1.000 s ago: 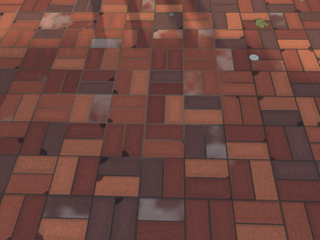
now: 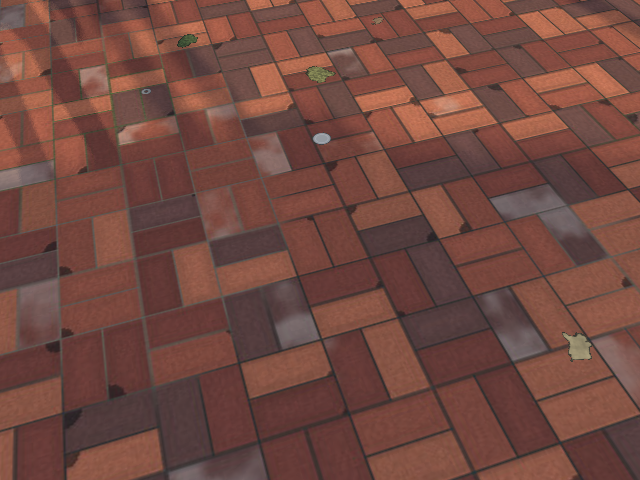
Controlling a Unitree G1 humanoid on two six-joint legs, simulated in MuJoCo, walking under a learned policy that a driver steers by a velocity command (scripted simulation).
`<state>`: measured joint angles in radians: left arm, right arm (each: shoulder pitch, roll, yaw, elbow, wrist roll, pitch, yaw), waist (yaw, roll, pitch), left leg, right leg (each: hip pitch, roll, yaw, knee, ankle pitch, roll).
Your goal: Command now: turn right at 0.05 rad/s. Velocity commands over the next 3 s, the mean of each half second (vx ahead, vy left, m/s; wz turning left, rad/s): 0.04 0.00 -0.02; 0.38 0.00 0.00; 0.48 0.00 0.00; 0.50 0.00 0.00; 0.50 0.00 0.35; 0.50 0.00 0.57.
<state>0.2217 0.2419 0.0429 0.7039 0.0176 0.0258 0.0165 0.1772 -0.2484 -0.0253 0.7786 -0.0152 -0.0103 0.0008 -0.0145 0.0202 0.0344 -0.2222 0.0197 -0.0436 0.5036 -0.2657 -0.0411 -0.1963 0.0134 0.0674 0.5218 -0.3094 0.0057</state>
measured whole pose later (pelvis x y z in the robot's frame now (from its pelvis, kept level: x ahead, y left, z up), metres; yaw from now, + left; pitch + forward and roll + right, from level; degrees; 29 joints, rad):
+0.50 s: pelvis +0.01 -0.01 +0.00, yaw +1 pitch -1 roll +0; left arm 0.28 0.23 0.03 0.82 -0.01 -0.01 0.02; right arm 0.27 -0.26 -0.04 0.93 0.02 -0.02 -0.03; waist -0.01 0.01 0.00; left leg -0.28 0.02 -0.02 0.69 -0.43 -0.01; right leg -0.18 0.03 0.05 0.55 -0.36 -0.03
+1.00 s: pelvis +0.20 +0.02 +0.00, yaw +1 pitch +2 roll +0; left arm -0.01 0.24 0.03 0.72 -0.03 -0.08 -0.04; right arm 0.49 -0.23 -0.02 0.98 0.01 -0.07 -0.01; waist -0.10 -0.04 0.04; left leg 0.16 -0.03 0.01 0.14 -0.33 0.04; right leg -0.61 -0.04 -0.02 0.56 0.03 -0.02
